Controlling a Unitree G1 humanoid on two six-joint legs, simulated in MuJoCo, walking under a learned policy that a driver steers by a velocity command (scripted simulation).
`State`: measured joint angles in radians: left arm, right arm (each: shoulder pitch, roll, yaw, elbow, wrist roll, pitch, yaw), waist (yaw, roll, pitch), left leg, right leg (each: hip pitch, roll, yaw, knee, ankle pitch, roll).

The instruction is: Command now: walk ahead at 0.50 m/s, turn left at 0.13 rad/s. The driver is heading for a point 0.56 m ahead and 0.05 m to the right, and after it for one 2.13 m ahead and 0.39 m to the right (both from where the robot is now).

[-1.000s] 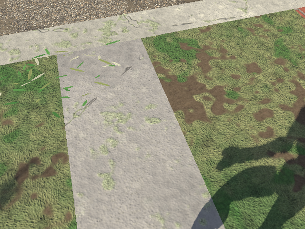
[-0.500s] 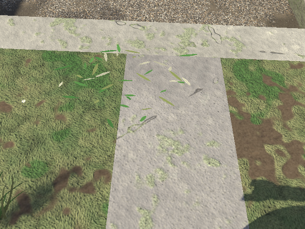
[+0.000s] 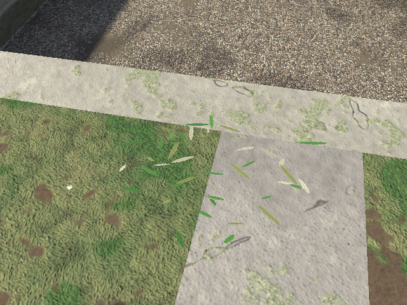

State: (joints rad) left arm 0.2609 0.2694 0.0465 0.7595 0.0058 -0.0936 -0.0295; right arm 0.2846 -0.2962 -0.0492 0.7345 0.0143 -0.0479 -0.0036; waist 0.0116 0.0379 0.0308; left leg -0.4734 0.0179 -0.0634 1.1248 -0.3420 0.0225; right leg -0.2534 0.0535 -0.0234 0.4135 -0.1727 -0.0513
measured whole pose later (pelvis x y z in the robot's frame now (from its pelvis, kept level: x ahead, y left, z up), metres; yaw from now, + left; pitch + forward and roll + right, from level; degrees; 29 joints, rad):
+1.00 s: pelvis +0.50 +0.01 -0.01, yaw -18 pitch +2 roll +1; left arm 0.16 0.30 0.06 0.63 0.00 -0.01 -0.02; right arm 0.14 -0.31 -0.04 0.76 -0.01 -0.03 -0.02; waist 0.01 0.01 0.08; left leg -0.50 0.00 -0.06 1.21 -0.48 -0.05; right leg -0.44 0.10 0.03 0.49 -0.09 -0.09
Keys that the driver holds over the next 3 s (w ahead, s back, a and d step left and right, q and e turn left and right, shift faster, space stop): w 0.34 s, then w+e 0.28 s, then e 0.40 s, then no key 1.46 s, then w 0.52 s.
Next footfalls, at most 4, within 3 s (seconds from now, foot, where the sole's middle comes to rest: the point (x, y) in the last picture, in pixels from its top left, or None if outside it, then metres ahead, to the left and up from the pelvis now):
0.34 left None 0.35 0.15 -0.78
0.84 right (250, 269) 0.60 -0.10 -0.78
1.28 left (182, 250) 0.67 0.13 -0.78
2.78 right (257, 258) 0.64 -0.12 -0.78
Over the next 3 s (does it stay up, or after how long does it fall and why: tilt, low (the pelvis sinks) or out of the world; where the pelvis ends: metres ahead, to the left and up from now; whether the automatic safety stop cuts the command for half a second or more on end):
stays up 0.71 -0.06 0.01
